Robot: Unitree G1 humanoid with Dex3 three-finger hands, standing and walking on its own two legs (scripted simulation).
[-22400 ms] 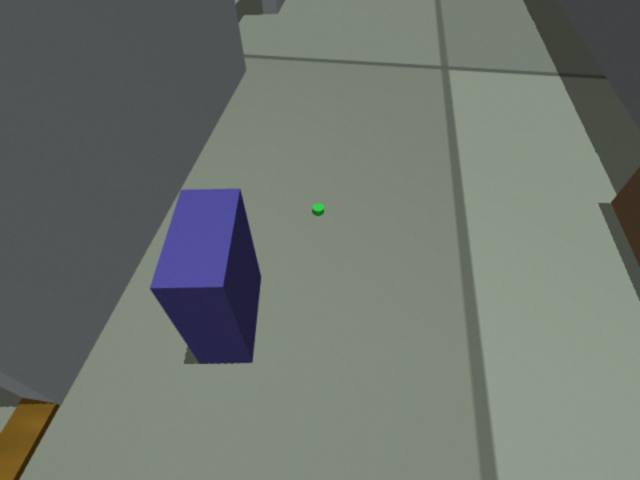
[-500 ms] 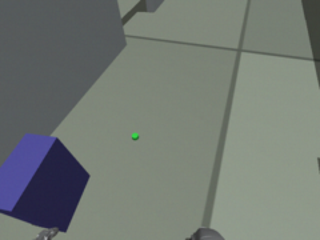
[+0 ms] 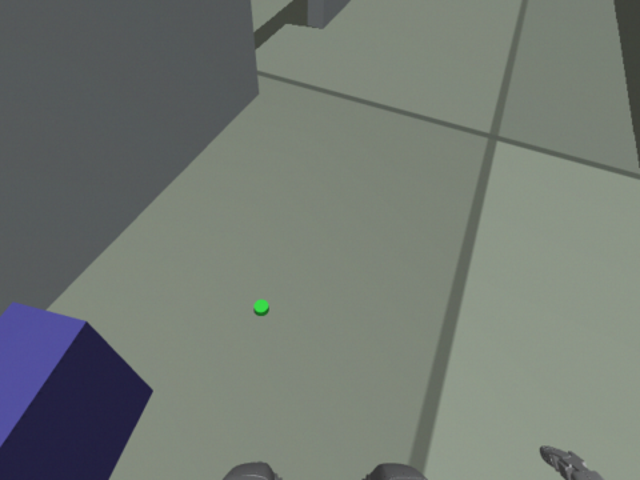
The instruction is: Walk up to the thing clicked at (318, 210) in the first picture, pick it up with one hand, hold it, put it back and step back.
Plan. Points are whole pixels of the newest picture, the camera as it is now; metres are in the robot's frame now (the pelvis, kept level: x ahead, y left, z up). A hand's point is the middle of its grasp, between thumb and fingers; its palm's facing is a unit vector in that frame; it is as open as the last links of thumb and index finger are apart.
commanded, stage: walk up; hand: left
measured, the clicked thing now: (261, 307) +0.71 +0.20 -0.75
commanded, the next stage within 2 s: stand in 1.82 s
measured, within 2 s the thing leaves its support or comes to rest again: neither
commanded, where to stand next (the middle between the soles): +0.27 -0.02 m, yaw -2 degrees
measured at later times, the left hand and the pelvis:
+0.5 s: hand (143, 426) +0.19 +0.26 -0.12, palm faces -0.05 -0.89 -0.46, open 7.4 cm; pelvis +0.13 -0.03 +0.00, yaw +0 degrees
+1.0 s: hand (157, 407) +0.23 +0.25 -0.15, palm faces -0.01 -0.93 -0.36, open 7.4 cm; pelvis +0.16 -0.01 +0.01, yaw +0 degrees
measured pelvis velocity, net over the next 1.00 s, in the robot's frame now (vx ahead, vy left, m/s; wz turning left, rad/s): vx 0.16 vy -0.01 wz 0.00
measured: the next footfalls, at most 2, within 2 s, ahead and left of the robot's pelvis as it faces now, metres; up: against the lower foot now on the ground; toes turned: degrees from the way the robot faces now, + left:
right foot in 0.28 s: +0.22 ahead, -0.15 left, +0.00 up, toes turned -2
left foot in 0.58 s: +0.24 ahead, +0.12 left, +0.00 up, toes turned +2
